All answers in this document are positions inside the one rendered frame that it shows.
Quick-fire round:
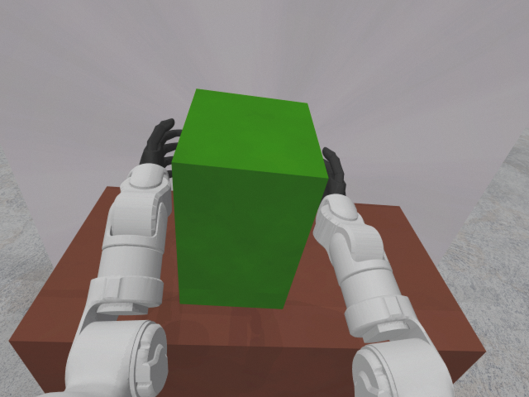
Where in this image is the carton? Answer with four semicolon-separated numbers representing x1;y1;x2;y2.
171;88;329;309

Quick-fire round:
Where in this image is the robot right forearm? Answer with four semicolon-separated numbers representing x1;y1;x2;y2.
313;194;455;397

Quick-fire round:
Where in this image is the robot left forearm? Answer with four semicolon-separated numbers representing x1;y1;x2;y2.
65;163;172;387

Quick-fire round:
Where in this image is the robot right upper arm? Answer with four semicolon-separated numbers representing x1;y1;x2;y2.
352;338;454;397

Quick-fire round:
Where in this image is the robot right hand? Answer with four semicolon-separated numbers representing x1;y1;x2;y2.
319;147;346;206

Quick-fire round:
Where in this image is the robot left hand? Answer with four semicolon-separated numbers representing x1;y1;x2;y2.
140;118;182;178

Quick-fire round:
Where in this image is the robot left upper arm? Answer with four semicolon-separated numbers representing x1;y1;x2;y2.
36;320;168;397

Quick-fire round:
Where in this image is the pedestal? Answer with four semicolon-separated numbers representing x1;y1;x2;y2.
9;186;486;397

